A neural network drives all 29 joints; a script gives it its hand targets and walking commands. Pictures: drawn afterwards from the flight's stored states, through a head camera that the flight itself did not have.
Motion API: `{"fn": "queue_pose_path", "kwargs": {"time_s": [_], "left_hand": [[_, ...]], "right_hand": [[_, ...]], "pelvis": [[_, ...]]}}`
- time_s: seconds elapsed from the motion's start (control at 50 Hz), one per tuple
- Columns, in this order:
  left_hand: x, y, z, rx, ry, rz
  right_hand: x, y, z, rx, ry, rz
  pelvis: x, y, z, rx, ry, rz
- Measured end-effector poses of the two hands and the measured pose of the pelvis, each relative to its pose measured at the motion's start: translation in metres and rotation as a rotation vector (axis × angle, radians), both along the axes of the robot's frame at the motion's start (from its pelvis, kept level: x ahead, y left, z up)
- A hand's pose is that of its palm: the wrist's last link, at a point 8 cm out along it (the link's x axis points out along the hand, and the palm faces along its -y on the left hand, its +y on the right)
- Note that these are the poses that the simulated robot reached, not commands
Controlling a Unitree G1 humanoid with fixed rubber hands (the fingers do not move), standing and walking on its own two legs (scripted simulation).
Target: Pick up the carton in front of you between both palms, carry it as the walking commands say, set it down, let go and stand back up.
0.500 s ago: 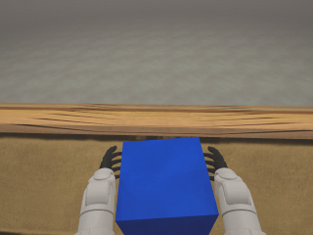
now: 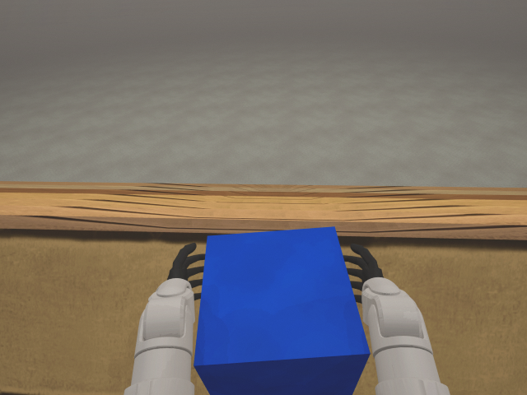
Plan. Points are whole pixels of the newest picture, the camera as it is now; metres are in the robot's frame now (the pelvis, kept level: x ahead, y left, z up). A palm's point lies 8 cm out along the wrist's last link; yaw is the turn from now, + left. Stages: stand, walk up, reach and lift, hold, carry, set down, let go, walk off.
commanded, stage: hold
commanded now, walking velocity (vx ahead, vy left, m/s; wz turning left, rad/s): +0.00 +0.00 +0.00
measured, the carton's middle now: (277, 325) +0.28 +0.00 -0.03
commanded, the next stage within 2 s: carry in 0.30 s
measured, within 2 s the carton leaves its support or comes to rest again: neither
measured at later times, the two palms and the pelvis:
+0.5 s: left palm (172, 269) +0.32 +0.16 +0.07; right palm (361, 263) +0.32 -0.13 +0.07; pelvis +0.03 +0.00 -0.01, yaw +4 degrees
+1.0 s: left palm (167, 205) +0.46 +0.20 +0.08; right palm (322, 186) +0.50 -0.10 +0.09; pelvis +0.25 +0.02 +0.00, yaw +5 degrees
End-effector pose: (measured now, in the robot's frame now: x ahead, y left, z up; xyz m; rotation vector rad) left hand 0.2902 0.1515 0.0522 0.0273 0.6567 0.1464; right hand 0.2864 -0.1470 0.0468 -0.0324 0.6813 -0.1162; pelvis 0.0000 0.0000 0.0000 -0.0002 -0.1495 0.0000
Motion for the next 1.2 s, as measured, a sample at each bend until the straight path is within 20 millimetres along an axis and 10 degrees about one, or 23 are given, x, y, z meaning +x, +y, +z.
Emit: {"fn": "queue_pose_path", "kwargs": {"time_s": [0.54, 0.76, 0.98, 1.2], "left_hand": [[0.034, 0.024, 0.022, -0.062, -0.115, 0.059], [0.101, 0.033, 0.057, -0.067, -0.129, 0.073], [0.162, 0.047, 0.025, -0.13, 0.009, 0.187], [0.31, 0.079, 0.013, -0.111, -0.005, 0.123]], "right_hand": [[0.045, 0.024, 0.03, 0.004, -0.112, 0.016], [0.111, 0.033, 0.056, 0.048, -0.123, -0.008], [0.199, 0.045, 0.039, 0.068, 0.014, 0.02], [0.321, 0.074, 0.012, 0.09, -0.004, -0.081]], "pelvis": [[0.038, 0.01, -0.01, -0.019, 0.149, 0.068], [0.126, 0.02, -0.001, -0.052, 0.223, 0.034], [0.241, 0.02, -0.002, -0.01, 0.239, 0.081], [0.376, 0.069, -0.018, 0.007, 0.24, 0.032]]}}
